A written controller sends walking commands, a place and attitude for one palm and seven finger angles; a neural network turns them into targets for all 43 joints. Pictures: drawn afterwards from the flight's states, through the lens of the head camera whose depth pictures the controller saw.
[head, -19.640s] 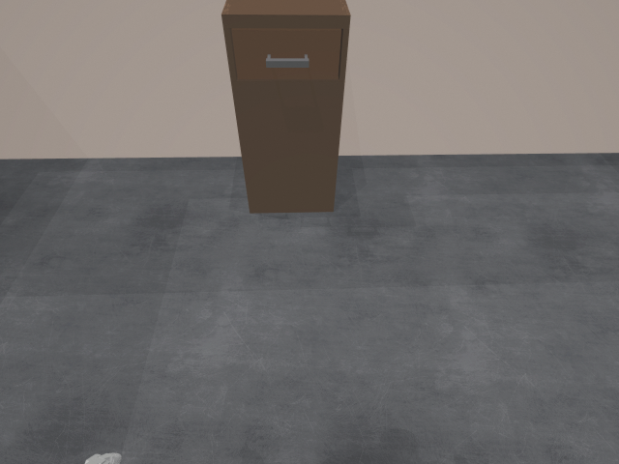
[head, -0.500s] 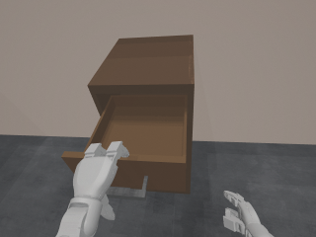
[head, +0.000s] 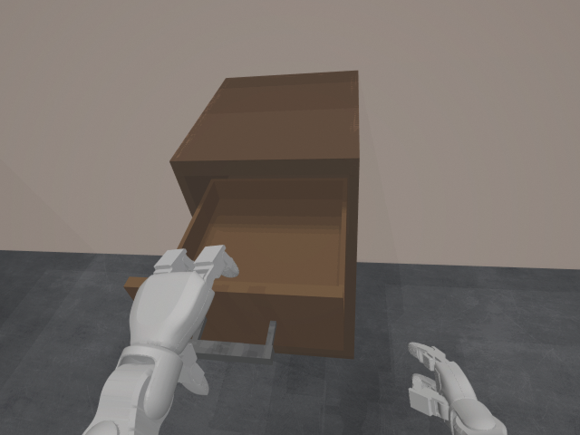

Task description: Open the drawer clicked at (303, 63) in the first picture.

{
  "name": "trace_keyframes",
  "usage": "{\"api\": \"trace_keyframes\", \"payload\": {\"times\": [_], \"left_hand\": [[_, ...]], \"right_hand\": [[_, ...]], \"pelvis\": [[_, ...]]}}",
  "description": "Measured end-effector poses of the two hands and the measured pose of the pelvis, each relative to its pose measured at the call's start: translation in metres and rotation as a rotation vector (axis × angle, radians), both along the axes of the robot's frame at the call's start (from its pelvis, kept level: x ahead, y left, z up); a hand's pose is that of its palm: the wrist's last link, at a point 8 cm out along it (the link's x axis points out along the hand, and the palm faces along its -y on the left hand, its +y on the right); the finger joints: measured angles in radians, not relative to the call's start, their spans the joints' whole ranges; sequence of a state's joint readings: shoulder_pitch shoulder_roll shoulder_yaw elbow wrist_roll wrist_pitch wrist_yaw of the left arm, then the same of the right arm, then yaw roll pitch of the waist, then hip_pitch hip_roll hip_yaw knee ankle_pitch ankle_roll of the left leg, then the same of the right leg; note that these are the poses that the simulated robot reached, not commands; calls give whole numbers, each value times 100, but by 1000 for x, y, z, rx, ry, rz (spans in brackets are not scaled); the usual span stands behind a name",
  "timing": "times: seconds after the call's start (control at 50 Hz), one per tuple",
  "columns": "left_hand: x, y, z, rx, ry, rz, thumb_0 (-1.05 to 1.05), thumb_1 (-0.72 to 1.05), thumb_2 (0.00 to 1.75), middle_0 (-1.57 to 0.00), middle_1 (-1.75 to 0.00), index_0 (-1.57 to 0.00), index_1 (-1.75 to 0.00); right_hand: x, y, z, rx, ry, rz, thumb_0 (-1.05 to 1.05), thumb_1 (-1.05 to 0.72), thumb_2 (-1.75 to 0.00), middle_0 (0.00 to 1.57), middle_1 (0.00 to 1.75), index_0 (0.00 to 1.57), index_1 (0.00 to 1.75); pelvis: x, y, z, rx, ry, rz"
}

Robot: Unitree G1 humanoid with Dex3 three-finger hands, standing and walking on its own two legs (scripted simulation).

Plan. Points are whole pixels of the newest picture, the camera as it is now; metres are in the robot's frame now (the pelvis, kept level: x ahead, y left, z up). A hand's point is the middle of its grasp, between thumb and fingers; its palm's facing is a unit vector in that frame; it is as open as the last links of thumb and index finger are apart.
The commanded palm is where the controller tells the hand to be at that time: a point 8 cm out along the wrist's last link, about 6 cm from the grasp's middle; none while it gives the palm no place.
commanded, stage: draw the hand back to the body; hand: left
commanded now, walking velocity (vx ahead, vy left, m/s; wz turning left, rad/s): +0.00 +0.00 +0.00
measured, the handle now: (232, 338) +0.27 +0.15 -0.03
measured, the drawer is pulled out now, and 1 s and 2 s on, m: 0.29 0.29 0.29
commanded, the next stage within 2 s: step back with the hand held close in 1.56 s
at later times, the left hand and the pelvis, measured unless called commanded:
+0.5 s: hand (139, 330) +0.20 +0.22 +0.11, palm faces +0.12 -0.15 -0.98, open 13.8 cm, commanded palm +0.16 +0.21 +0.17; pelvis +0.00 +0.01 +0.00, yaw +0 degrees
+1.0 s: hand (111, 303) +0.20 +0.24 +0.16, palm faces +0.33 -0.88 -0.34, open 11.8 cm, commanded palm +0.15 +0.28 +0.18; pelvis +0.02 +0.02 +0.01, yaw +2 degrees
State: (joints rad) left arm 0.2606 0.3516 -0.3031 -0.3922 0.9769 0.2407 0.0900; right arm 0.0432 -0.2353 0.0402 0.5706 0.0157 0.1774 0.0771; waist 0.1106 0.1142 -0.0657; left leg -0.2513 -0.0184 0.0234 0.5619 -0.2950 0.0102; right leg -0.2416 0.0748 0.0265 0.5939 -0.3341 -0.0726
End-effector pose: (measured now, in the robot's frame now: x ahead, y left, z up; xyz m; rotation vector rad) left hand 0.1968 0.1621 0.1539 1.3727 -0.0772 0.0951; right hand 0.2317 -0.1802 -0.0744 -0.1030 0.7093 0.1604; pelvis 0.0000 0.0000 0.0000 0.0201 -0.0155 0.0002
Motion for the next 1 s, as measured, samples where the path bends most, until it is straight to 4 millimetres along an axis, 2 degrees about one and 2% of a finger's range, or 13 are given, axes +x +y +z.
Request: {"api": "trace_keyframes", "payload": {"times": [0.08,0.18,0.26,0.38,0.58,0.66,0.72,0.84,1.0], "left_hand": [[0,5,2,19,-12,-6,0,-49,30,-32,-120,-32,-120],[-2,25,5,30,-11,45,0,-49,30,-32,-120,-32,-120],[-7,37,6,27,8,79,0,-49,30,-32,-120,-32,-120],[-18,45,7,22,20,65,0,-49,30,-32,-120,-32,-120],[-28,71,11,45,10,110,0,-49,30,-32,-120,-32,-120],[-28,73,5,-687,-56,66,-1,-47,31,-31,-119,-32,-118],[-30,75,9,-931,-138,27,-1,-43,33,-31,-116,-32,-115],[-31,97,19,-1016,-249,37,-1,-28,39,-30,-106,-30,-106],[-30,116,17,-985,-226,100,0,-2,50,-27,-90,-28,-89]], "right_hand": [[-3,-1,0,-7,2,-10,2,-91,-89,20,30,20,30],[-8,-5,-2,-18,16,-24,2,-91,-89,20,30,20,30],[-11,-9,-3,-36,24,-30,2,-91,-89,20,30,20,30],[-11,-12,-2,-65,23,-36,2,-91,-89,20,30,20,30],[-6,-2,0,-79,12,-30,2,-91,-89,20,30,20,30],[-8,8,12,-78,-84,-62,2,-91,-89,20,30,20,30],[-14,12,19,-99,-132,-75,2,-91,-89,20,30,20,30],[-26,9,16,-131,-106,-79,2,-91,-89,20,30,21,30],[-32,-6,6,-165,-48,-115,2,-91,-89,20,30,21,30]], "pelvis": [[-2,-1,1,-2,-4,-4],[-1,-1,2,-3,-7,-2],[-1,0,3,-6,-6,2],[0,5,4,-11,2,3],[1,13,4,-17,9,13],[2,15,4,-19,-31,29],[7,14,6,-22,-41,34],[15,16,8,-26,-42,41],[23,21,9,-27,-20,40]]}}
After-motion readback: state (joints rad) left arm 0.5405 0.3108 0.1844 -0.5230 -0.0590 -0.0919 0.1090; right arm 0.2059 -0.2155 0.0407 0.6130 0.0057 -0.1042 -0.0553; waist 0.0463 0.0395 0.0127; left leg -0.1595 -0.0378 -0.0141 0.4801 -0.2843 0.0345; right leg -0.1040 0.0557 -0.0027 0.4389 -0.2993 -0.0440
